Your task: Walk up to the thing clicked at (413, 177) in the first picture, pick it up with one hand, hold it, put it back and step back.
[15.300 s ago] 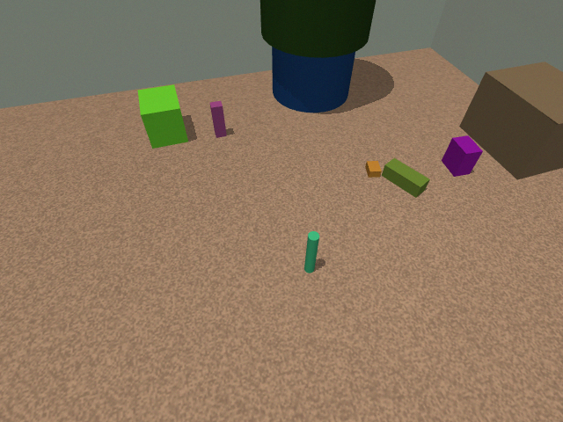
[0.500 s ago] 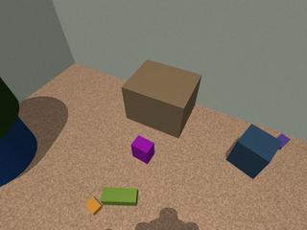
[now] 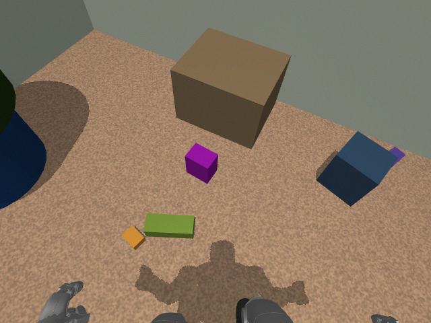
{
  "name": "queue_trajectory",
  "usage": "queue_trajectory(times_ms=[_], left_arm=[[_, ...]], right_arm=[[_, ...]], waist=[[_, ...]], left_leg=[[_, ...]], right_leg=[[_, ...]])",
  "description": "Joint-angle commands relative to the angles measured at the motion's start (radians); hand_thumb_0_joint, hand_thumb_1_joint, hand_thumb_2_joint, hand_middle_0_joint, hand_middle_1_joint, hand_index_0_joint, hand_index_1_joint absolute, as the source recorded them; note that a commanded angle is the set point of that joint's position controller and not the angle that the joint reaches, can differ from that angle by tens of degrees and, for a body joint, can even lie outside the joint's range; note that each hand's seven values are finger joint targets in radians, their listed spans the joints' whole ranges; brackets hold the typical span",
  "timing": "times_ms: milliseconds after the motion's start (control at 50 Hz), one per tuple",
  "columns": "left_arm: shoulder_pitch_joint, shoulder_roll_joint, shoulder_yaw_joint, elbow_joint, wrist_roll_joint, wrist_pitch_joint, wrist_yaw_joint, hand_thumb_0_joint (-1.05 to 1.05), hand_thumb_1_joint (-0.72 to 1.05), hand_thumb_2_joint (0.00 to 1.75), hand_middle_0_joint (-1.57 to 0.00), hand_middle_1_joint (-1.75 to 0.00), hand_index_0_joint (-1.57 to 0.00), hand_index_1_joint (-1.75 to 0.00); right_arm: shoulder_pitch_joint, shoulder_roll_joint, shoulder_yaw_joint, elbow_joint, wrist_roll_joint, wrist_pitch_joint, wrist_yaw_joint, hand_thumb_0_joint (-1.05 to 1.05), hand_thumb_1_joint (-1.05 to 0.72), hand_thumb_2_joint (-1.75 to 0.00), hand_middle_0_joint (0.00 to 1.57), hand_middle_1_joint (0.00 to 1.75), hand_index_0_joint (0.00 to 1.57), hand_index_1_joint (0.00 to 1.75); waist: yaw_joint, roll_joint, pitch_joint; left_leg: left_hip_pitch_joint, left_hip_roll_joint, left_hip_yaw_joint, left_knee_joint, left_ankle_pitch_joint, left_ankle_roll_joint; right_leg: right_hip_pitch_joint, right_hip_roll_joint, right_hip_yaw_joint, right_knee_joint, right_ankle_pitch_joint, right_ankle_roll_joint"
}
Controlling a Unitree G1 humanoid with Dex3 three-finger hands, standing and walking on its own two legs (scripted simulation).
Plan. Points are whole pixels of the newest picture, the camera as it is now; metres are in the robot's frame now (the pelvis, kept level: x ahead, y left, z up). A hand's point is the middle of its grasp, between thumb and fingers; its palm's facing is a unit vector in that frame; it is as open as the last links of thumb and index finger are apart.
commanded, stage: walk up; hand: left
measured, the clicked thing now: (170, 226) +0.50 +0.19 -0.72
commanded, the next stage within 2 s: none
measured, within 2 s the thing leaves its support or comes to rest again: neither
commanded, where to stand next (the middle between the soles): +0.11 -0.05 m, yaw -1 degrees
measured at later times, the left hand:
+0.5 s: hand out of the picture +0.00 +0.28 -0.16, palm faces -0.13 -0.91 -0.40, open 7.4 cm
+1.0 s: hand out of the picture -0.14 +0.23 -0.15, palm faces +0.02 -0.95 -0.32, open 7.4 cm
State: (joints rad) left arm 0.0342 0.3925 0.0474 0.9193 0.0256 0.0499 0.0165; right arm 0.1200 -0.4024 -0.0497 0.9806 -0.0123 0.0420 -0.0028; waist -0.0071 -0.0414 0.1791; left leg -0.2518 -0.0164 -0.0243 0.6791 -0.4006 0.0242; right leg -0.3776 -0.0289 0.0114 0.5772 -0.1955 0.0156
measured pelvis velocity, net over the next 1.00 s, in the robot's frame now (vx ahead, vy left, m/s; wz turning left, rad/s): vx -0.26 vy -0.02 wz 0.01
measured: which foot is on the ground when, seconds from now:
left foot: up 0.00-0.00, down 0.02-0.56, up 0.58-0.90, down 0.92-1.00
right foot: down 0.00-0.04, up 0.06-0.50, down 0.52-0.96, up 0.98-1.00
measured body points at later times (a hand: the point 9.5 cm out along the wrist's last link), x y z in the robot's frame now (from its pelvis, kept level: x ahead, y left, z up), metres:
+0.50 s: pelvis -0.12 +0.01 -0.01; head -0.05 +0.01 +0.43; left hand +0.01 +0.33 -0.13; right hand -0.02 -0.31 -0.12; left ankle -0.04 +0.12 -0.73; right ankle -0.16 -0.11 -0.72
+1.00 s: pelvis -0.26 -0.02 +0.00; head -0.23 +0.00 +0.44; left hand -0.14 +0.28 -0.13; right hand -0.20 -0.34 -0.11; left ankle -0.26 +0.09 -0.73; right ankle -0.18 -0.11 -0.71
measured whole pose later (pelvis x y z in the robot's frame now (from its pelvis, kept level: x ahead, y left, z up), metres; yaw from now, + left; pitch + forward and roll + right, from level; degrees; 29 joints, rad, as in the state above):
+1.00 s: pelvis -0.26 -0.02 +0.00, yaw +1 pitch -4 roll +1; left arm 0.16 0.37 0.08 0.79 0.03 0.08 -0.02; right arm 0.26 -0.35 -0.04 0.92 -0.05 0.01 -0.02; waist 0.00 -0.08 0.12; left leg -0.21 -0.04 0.01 0.62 -0.35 0.03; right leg -0.42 0.00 -0.02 0.79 -0.42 -0.03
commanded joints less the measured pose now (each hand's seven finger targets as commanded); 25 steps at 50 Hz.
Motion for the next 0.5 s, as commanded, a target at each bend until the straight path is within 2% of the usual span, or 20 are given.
queue_trajectory(times_ms=[0, 20, 40, 60, 80, 100, 120, 140, 160, 220, 240, 280, 300, 360, 420, 440, 480], left_arm=[[-0.001, 0.171, 0.045, -0.121, -0.023, 0.005, 0.005, 0.0, 0.9, 0.9, -0.2, -0.3, -0.2, -0.3], [0.023, 0.14, 0.041, -0.119, -0.021, 0.012, 0.011, 0.0, 0.9, 0.9, -0.2, -0.3, -0.2, -0.3], [0.027, 0.161, 0.049, -0.127, -0.006, 0.016, 0.02, 0.0, 0.9, 0.9, -0.2, -0.3, -0.2, -0.3], [-0.008, 0.176, 0.054, -0.123, 0.002, 0.016, 0.027, 0.0, 0.9, 0.9, -0.2, -0.3, -0.2, -0.3], [-0.032, 0.195, 0.065, -0.118, 0.006, 0.02, 0.023, 0.0, 0.9, 0.9, -0.2, -0.3, -0.2, -0.3], [0.015, 0.191, 0.067, -0.097, -0.007, 0.022, 0.02, 0.0, 0.9, 0.9, -0.2, -0.3, -0.2, -0.3], [0.077, 0.177, 0.065, -0.093, -0.018, 0.024, 0.014, 0.0, 0.9, 0.9, -0.2, -0.3, -0.2, -0.3], [0.104, 0.176, 0.068, -0.096, -0.016, 0.025, 0.011, 0.0, 0.9, 0.9, -0.2, -0.3, -0.2, -0.3], [0.109, 0.183, 0.077, -0.096, -0.008, 0.024, 0.011, 0.0, 0.9, 0.9, -0.2, -0.3, -0.2, -0.3], [0.093, 0.163, 0.075, -0.132, 0.001, 0.013, 0.011, 0.0, 0.9, 0.9, -0.2, -0.3, -0.2, -0.3], [0.099, 0.161, 0.072, -0.142, 0.002, 0.011, 0.012, 0.0, 0.9, 0.9, -0.2, -0.3, -0.2, -0.3], [0.083, 0.166, 0.077, -0.154, 0.003, 0.012, 0.01, 0.0, 0.9, 0.9, -0.2, -0.3, -0.2, -0.3], [0.066, 0.165, 0.078, -0.16, 0.004, 0.011, 0.008, 0.0, 0.9, 0.9, -0.2, -0.3, -0.2, -0.3], [0.11, 0.167, 0.083, -0.159, 0.006, 0.013, 0.002, 0.0, 0.9, 0.9, -0.2, -0.3, -0.2, -0.3], [0.166, 0.173, 0.09, -0.149, 0.012, 0.013, -0.014, 0.0, 0.9, 0.9, -0.2, -0.3, -0.2, -0.3], [0.175, 0.173, 0.093, -0.144, 0.013, 0.012, -0.019, 0.0, 0.9, 0.9, -0.2, -0.3, -0.2, -0.3], [0.257, 0.165, 0.1, -0.115, 0.015, 0.009, -0.028, 0.0, 0.9, 0.9, -0.2, -0.3, -0.2, -0.3]], right_arm=[[0.096, -0.236, -0.071, -0.045, -0.03, -0.025, -0.021, 0.0, -0.9, -0.9, 0.2, 0.3, 0.2, 0.3], [0.06, -0.274, -0.08, -0.069, -0.04, -0.025, -0.022, 0.0, -0.9, -0.9, 0.2, 0.3, 0.2, 0.3], [0.066, -0.33, -0.092, -0.095, -0.027, -0.024, -0.022, 0.0, -0.9, -0.9, 0.2, 0.3, 0.2, 0.3], [0.045, -0.333, -0.098, -0.107, -0.026, -0.026, -0.025, 0.0, -0.9, -0.9, 0.2, 0.3, 0.2, 0.3], [0.015, -0.306, -0.092, -0.114, -0.023, -0.029, -0.03, 0.0, -0.9, -0.9, 0.2, 0.3, 0.2, 0.3], [-0.049, -0.264, -0.079, -0.126, -0.034, -0.032, -0.036, 0.0, -0.9, -0.9, 0.2, 0.3, 0.2, 0.3], [-0.061, -0.232, -0.069, -0.133, -0.032, -0.034, -0.041, 0.0, -0.9, -0.9, 0.2, 0.3, 0.2, 0.3], [-0.043, -0.222, -0.068, -0.137, -0.026, -0.035, -0.042, 0.0, -0.9, -0.9, 0.2, 0.3, 0.2, 0.3], [-0.021, -0.217, -0.069, -0.139, -0.018, -0.037, -0.041, 0.0, -0.9, -0.9, 0.2, 0.3, 0.2, 0.3], [0.055, -0.204, -0.075, -0.142, -0.008, -0.037, -0.051, 0.0, -0.9, -0.9, 0.2, 0.3, 0.2, 0.3], [0.06, -0.214, -0.079, -0.15, -0.008, -0.038, -0.053, 0.0, -0.9, -0.9, 0.2, 0.3, 0.2, 0.3], [0.077, -0.223, -0.082, -0.158, -0.008, -0.038, -0.054, 0.0, -0.9, -0.9, 0.2, 0.3, 0.2, 0.3], [0.093, -0.22, -0.083, -0.158, -0.01, -0.038, -0.054, 0.0, -0.9, -0.9, 0.2, 0.3, 0.2, 0.3], [0.074, -0.249, -0.09, -0.184, -0.013, -0.037, -0.053, 0.0, -0.9, -0.9, 0.2, 0.3, 0.2, 0.3], [0.015, -0.262, -0.09, -0.219, -0.013, -0.035, -0.046, 0.0, -0.9, -0.9, 0.2, 0.3, 0.2, 0.3], [0.008, -0.263, -0.09, -0.222, -0.012, -0.033, -0.045, 0.0, -0.9, -0.9, 0.2, 0.3, 0.2, 0.3], [-0.04, -0.274, -0.088, -0.23, -0.008, -0.028, -0.041, 0.0, -0.9, -0.9, 0.2, 0.3, 0.2, 0.3]], waist=[[-0.006, 0.167, -0.272], [0.013, 0.223, -0.24], [-0.031, 0.23, -0.251], [-0.046, 0.235, -0.218], [-0.036, 0.199, -0.184], [0.013, 0.152, -0.163], [0.052, 0.148, -0.145], [0.054, 0.16, -0.147], [0.041, 0.155, -0.172], [-0.006, 0.158, -0.22], [-0.013, 0.166, -0.231], [-0.031, 0.164, -0.23], [-0.045, 0.159, -0.226], [-0.034, 0.182, -0.248], [-0.007, 0.186, -0.283], [-0.007, 0.184, -0.29], [0.041, 0.19, -0.29]], left_leg=[[0.167, 0.185, -0.191, -0.307, 0.67, 0.036], [0.235, 0.291, -0.306, -0.29, 0.848, 0.1], [0.129, 0.409, -0.367, -0.286, 0.846, 0.215], [0.04, 0.436, -0.427, -0.336, 0.713, 0.252], [0.015, 0.396, -0.356, -0.33, 0.696, 0.234], [0.047, 0.306, -0.243, -0.289, 0.724, 0.184], [0.099, 0.235, -0.153, -0.255, 0.748, 0.122], [0.136, 0.222, -0.145, -0.245, 0.748, 0.103], [0.184, 0.234, -0.169, -0.228, 0.779, 0.124], [0.321, 0.252, -0.189, -0.191, 0.803, 0.156], [0.357, 0.277, -0.198, -0.182, 0.806, 0.184], [0.336, 0.299, -0.205, -0.184, 0.788, 0.208], [0.328, 0.294, -0.205, -0.178, 0.788, 0.2], [0.268, 0.343, -0.237, -0.183, 0.738, 0.222], [0.196, 0.342, -0.23, -0.173, 0.61, 0.204], [0.165, 0.328, -0.221, -0.169, 0.561, 0.188], [0.036, 0.301, -0.18, -0.146, 0.471, 0.139]], right_leg=[[0.062, 0.012, 0.066, 0.231, 0.158, -0.063], [-0.117, 0.141, 0.056, 0.35, -0.345, -0.037], [-0.082, 0.142, 0.138, 0.479, -0.452, -0.023], [-0.071, 0.131, 0.174, 0.564, -0.457, -0.022], [-0.067, 0.13, 0.208, 0.62, -0.415, -0.026], [-0.113, 0.141, 0.226, 0.669, -0.349, -0.028], [-0.159, 0.148, 0.215, 0.652, -0.271, -0.033], [-0.168, 0.153, 0.2, 0.649, -0.249, -0.032], [-0.165, 0.156, 0.19, 0.683, -0.253, -0.02], [-0.183, 0.136, 0.168, 0.552, -0.262, 0.016], [-0.191, 0.125, 0.165, 0.51, -0.282, 0.021], [-0.154, 0.109, 0.153, 0.456, -0.311, 0.025], [-0.139, 0.1, 0.144, 0.415, -0.313, 0.022], [-0.063, 0.065, 0.113, 0.344, -0.329, 0.013], [0.026, 0.033, 0.073, 0.21, -0.296, -0.006], [0.061, 0.033, 0.062, 0.157, -0.277, -0.015], [0.198, 0.029, 0.022, -0.013, -0.138, -0.044]])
